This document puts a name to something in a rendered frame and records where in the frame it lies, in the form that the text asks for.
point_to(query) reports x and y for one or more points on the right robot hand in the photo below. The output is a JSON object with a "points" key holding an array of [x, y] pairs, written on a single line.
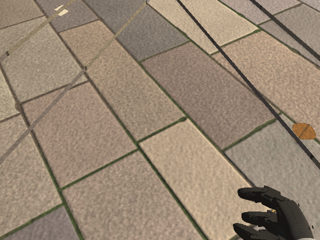
{"points": [[288, 223]]}

